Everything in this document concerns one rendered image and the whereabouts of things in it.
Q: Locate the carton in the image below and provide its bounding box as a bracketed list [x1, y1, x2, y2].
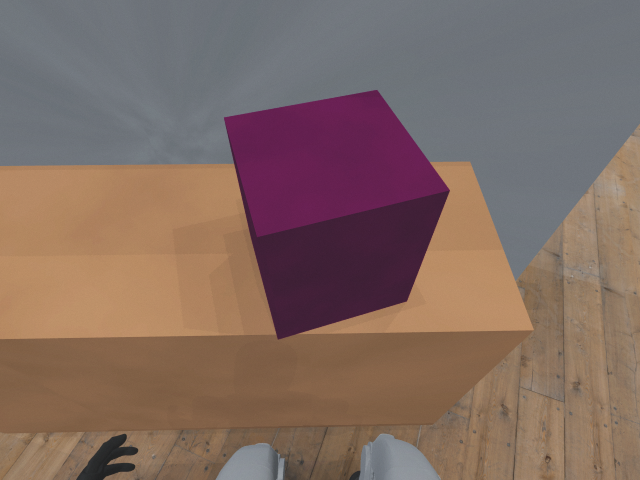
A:
[224, 90, 450, 339]

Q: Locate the robot thigh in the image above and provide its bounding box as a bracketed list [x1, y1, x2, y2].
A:
[360, 438, 441, 480]
[216, 445, 285, 480]

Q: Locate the pedestal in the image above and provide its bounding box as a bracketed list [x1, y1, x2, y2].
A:
[0, 162, 534, 434]

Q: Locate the robot right thigh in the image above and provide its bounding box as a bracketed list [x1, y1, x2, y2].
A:
[360, 438, 441, 480]

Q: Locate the left robot hand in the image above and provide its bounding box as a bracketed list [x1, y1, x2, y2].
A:
[76, 434, 138, 480]

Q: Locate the robot left thigh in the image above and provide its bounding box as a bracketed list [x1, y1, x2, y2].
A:
[216, 445, 285, 480]

